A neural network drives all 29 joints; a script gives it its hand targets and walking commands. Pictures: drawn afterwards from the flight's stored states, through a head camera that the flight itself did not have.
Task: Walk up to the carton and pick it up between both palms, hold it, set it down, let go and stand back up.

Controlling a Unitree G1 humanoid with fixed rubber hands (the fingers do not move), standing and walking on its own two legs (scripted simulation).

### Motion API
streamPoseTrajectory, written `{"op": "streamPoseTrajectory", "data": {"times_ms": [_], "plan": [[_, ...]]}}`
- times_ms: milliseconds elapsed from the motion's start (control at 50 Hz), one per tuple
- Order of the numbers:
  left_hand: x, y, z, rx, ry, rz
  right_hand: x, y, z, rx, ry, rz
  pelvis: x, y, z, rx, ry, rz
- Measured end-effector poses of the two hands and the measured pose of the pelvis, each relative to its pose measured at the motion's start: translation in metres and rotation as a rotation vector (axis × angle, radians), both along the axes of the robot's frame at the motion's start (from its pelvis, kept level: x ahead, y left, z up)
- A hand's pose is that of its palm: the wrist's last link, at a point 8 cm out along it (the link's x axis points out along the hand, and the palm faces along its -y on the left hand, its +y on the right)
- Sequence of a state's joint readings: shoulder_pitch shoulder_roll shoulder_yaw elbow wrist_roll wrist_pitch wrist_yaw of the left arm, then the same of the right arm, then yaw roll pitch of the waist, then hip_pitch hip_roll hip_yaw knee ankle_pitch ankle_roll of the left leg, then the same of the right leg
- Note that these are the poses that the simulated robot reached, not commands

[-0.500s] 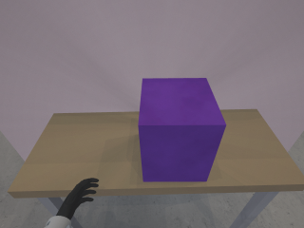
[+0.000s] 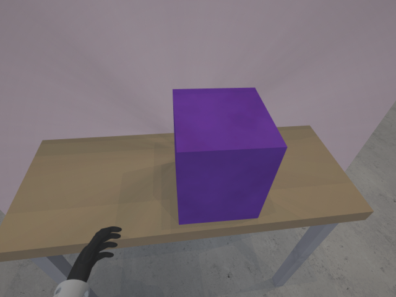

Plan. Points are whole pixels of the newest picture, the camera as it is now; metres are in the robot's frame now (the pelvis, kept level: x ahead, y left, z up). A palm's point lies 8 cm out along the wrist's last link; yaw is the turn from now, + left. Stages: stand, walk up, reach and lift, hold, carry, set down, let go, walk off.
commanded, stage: stand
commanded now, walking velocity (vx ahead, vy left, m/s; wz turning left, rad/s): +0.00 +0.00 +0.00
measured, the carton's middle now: (216, 156) +0.43 -0.05 +0.06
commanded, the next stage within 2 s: none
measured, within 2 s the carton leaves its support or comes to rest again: neither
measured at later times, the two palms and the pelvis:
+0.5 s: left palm out of the picture +0.03 +0.25 -0.11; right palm out of the picture +0.03 -0.29 -0.10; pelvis -0.02 -0.01 +0.00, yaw +0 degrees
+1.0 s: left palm out of the picture -0.01 +0.25 -0.12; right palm out of the picture -0.02 -0.27 -0.12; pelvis -0.03 +0.00 +0.00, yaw +0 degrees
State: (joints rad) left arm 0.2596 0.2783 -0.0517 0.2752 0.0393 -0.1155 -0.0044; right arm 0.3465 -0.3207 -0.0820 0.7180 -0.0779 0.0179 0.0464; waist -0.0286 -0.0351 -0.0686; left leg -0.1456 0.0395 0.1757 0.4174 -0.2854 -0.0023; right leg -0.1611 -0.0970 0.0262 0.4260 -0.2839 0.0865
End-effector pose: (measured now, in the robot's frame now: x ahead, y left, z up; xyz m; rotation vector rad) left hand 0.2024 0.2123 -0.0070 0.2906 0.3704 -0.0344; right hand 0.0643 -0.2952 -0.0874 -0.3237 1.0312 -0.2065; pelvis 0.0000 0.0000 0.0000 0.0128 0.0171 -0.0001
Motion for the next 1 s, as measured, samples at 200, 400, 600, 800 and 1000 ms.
{"op": "streamPoseTrajectory", "data": {"times_ms": [200, 400, 600, 800, 1000], "plan": [[-0.055, 0.024, -0.048, 0.075, 0.320, 0.085, -0.048, -0.002, -0.009, 0.039, 0.067, -0.041, -0.020, -0.010, 0.002, -0.005, -0.015, 0.000], [-0.151, 0.042, -0.095, 0.068, 0.638, 0.227, -0.053, -0.002, -0.012, 0.026, 0.132, -0.021, -0.023, -0.013, 0.001, -0.008, -0.014, 0.003], [-0.175, 0.044, -0.105, 0.050, 0.691, 0.285, -0.034, 0.010, -0.017, 0.041, 0.075, -0.019, -0.021, -0.009, 0.001, -0.012, -0.031, 0.002], [-0.185, 0.046, -0.110, 0.036, 0.727, 0.297, -0.058, 0.019, -0.024, 0.061, 0.121, -0.063, -0.027, -0.003, 0.001, -0.010, -0.047, 0.000], [-0.214, 0.040, -0.118, 0.029, 0.839, 0.319, -0.087, 0.027, -0.033, 0.082, 0.212, -0.100, -0.031, -0.001, 0.002, -0.007, -0.041, 0.004]]}}
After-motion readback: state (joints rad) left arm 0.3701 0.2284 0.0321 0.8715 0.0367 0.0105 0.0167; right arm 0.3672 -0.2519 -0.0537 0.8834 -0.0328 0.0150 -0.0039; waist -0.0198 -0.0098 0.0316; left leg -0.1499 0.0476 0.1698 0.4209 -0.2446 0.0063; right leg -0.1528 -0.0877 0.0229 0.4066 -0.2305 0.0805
